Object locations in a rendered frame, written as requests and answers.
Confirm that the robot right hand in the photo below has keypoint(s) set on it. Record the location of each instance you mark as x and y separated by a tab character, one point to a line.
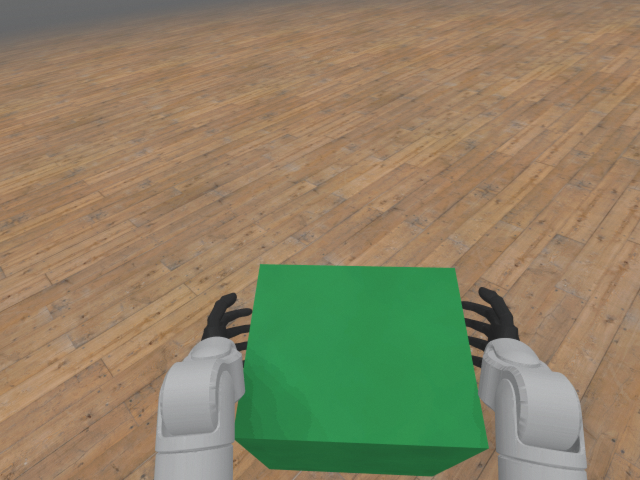
500	317

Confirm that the robot right forearm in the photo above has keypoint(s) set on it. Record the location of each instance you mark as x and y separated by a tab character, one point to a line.
538	418

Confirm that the carton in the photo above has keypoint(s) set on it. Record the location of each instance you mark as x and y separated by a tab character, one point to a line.
359	369

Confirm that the robot left forearm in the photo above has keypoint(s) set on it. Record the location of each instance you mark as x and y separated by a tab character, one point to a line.
196	413

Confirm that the robot left hand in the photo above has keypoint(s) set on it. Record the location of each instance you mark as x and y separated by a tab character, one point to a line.
218	319

